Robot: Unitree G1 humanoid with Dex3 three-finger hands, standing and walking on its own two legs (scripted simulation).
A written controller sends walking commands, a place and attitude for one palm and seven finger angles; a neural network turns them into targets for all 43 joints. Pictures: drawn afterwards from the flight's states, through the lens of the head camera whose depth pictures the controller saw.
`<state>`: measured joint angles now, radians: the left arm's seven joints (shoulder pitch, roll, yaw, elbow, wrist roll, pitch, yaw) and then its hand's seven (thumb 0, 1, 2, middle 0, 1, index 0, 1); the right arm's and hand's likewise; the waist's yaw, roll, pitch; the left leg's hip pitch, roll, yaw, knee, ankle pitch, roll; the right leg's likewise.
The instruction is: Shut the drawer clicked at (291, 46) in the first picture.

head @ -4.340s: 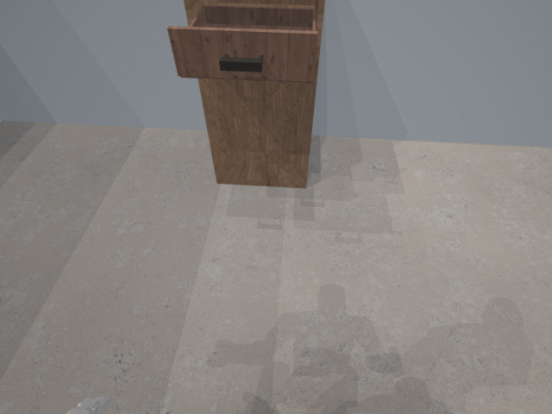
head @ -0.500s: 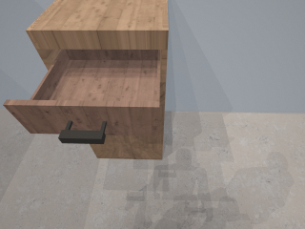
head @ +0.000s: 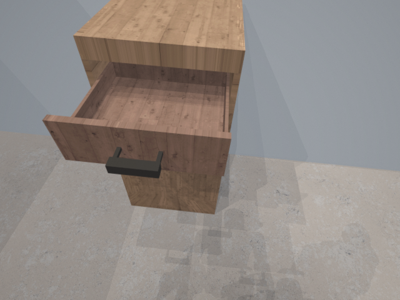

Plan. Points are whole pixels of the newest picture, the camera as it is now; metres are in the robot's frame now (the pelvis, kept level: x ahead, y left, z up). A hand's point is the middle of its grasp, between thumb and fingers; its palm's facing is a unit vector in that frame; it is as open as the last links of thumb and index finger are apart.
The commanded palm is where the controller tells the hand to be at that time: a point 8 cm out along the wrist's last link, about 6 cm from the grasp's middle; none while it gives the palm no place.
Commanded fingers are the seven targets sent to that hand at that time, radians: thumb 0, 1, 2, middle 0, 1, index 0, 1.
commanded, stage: come to a stop and stand still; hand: left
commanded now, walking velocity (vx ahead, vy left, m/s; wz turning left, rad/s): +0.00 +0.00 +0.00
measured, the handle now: (136, 160) +0.40 +0.19 +0.03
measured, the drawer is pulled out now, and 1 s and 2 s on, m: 0.27 0.27 0.27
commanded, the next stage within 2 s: look again from close up in 0.96 s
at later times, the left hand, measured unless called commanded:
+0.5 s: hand out of the picture +0.00 +0.16 -0.17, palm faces +0.03 -0.99 -0.16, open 7.4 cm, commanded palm none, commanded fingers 0.00 0.90 0.90 -0.20 -0.30 -0.20 -0.30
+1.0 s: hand out of the picture +0.03 +0.16 -0.17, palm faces +0.03 -0.98 -0.19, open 7.3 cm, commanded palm none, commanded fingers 0.00 0.90 0.90 -0.20 -0.30 -0.20 -0.30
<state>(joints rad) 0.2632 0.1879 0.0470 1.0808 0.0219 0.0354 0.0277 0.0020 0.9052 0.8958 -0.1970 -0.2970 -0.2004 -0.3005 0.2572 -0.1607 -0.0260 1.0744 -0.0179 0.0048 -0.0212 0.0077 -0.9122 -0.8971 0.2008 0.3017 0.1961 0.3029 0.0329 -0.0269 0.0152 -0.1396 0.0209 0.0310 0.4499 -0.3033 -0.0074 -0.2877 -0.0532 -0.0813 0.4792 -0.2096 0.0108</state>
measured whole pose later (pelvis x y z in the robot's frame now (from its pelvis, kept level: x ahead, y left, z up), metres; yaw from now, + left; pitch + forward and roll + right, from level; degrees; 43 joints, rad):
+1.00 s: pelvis +0.03 -0.01 +0.00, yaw -1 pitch -1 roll +0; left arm 0.27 0.14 0.01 1.15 0.01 -0.02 0.04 0.00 0.91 0.90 -0.20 -0.30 -0.20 -0.30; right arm 0.30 -0.13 -0.01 1.15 -0.01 -0.02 -0.04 0.01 -0.91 -0.90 0.20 0.30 0.20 0.30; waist 0.01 0.01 0.03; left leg -0.05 0.05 0.04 0.38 -0.31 -0.03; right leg -0.22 -0.02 -0.07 0.43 -0.20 -0.01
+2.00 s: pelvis -0.01 +0.01 -0.04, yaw +0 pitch +8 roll +1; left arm 0.42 0.16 0.15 0.08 -0.21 -0.52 -0.24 0.00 0.91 0.90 -0.33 -0.45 -0.34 -0.45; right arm 0.22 -0.23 -0.04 0.60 0.00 -0.31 0.02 0.02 -0.91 -0.90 0.21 0.30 0.20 0.30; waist -0.02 -0.02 -0.12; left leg -0.53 0.01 0.04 0.88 -0.49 0.00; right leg -0.67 -0.08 -0.04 0.87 -0.34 0.01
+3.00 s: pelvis +0.03 +0.02 -0.03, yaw +2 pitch +4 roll -2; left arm 0.52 0.19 0.06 -0.45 -0.20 -0.10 -0.17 0.01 0.90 0.90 -1.32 -1.51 -1.32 -1.51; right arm 0.24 -0.21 0.06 0.50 0.04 -0.32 -0.02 0.02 -0.90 -0.90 0.21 0.30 0.20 0.30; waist 0.04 0.04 -0.10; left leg -0.35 0.01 0.00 0.79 -0.51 0.01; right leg -0.46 -0.07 -0.09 0.76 -0.35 0.03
